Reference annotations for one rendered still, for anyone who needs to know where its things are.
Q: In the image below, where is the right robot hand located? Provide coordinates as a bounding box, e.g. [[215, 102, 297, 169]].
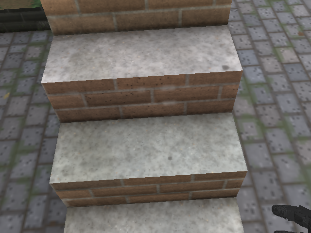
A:
[[271, 205, 311, 233]]

